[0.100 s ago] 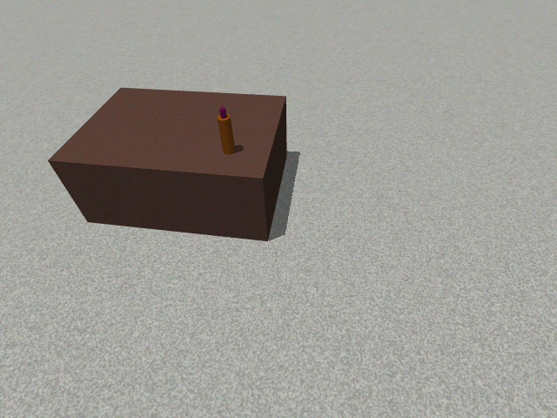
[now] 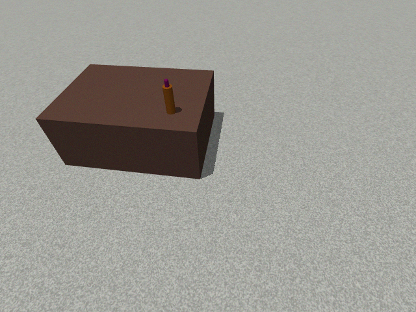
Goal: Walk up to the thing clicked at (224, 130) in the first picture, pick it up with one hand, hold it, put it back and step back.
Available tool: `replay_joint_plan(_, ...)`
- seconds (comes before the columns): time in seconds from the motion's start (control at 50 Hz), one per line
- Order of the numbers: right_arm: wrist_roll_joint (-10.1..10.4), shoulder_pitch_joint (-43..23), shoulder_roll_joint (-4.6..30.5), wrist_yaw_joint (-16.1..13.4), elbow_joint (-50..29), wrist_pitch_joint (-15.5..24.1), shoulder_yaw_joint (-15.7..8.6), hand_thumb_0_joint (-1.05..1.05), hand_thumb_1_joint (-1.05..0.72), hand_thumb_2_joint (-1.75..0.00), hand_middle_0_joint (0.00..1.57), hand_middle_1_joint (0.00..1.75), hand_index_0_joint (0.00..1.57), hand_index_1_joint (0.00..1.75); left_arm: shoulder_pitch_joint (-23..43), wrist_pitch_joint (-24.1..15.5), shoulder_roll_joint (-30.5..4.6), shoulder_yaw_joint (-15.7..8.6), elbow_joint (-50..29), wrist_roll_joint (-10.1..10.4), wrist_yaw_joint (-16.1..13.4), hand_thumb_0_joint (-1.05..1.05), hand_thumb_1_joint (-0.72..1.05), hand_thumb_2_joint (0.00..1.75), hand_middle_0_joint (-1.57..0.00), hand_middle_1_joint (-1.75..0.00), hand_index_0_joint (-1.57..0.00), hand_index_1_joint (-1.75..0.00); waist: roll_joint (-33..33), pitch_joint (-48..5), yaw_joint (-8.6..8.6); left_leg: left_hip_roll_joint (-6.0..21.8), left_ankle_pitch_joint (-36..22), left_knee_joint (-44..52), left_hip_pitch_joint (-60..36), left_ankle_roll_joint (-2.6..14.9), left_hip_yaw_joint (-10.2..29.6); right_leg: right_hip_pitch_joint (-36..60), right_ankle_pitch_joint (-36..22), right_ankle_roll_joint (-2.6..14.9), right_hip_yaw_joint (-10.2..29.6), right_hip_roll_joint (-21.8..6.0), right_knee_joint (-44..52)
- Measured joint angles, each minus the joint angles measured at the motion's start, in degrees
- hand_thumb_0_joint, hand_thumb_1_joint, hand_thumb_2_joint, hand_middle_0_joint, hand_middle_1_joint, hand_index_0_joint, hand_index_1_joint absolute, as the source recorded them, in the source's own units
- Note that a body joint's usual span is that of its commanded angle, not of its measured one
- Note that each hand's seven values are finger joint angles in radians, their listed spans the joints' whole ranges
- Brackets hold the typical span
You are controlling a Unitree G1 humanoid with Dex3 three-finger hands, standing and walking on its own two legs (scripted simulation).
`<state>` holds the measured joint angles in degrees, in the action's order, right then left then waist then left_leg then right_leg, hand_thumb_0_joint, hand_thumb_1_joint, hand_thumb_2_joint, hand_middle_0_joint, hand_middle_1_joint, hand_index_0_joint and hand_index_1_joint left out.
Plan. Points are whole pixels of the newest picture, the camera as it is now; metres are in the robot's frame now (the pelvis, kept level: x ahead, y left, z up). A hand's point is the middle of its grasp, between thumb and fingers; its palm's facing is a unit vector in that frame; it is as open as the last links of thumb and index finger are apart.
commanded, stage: stand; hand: left
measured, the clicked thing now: (168, 96) +1.23 +0.23 -0.29
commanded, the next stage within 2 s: walk up in 1.02 s
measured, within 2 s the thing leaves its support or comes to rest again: neither
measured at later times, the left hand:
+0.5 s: hand out of the picture +0.08 +0.25 -0.16, palm faces -0.01 -0.94 -0.33, open 7.4 cm
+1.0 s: hand out of the picture +0.08 +0.25 -0.16, palm faces -0.01 -0.94 -0.34, open 7.4 cm
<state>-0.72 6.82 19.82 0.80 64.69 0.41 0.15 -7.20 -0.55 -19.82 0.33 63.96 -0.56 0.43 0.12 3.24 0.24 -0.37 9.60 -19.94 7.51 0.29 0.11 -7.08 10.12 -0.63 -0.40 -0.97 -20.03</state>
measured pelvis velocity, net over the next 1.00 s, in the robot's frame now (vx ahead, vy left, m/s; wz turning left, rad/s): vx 0.01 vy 0.00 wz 0.01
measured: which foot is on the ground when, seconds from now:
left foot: down 0.00-1.00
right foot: down 0.00-1.00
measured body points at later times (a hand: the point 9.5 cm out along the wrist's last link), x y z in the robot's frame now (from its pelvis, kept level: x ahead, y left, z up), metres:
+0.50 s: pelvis +0.01 +0.00 +0.00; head +0.01 +0.00 +0.45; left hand +0.08 +0.30 -0.13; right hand +0.09 -0.30 -0.13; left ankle +0.02 +0.12 -0.75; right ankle +0.01 -0.13 -0.75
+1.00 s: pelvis +0.01 +0.00 +0.00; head +0.02 +0.00 +0.45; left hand +0.08 +0.30 -0.13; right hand +0.09 -0.30 -0.13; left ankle +0.02 +0.12 -0.75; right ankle +0.01 -0.13 -0.75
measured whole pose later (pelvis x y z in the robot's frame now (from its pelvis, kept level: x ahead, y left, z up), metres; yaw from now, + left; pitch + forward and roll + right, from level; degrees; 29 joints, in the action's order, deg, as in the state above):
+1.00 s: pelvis +0.01 +0.00 +0.00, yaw +0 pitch -2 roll +0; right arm -0.7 6.6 20.1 0.4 64.5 0.4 0.6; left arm -7.1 -0.3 -19.8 0.0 63.9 -0.5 0.4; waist -0.1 3.2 0.3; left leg -0.4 10.0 -18.8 6.4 0.1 0.6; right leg -5.8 10.7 -0.5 -0.9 -1.0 -18.9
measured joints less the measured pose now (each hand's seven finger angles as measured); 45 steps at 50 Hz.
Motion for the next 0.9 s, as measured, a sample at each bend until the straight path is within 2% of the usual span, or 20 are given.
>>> replay_joint_plan(0.9, 0.0, -0.3, 0.2, -0.3, -0.2, 0.1, 0.4, 0.01, -0.9, -0.9, 0.2, 0.3, 0.2, 0.3, 0.1, 0.3, -0.1, -0.4, 0.0, 0.1, 0.0, 0.01, 0.91, 0.89, -0.21, -0.3, -0.2, -0.3, -0.1, 0.0, 0.09, 0.0, 0.4, 1.1, -1.1, -0.14, 0.4, 1.2, 0.5, 0.06, -0.4, 0.0, 1.1)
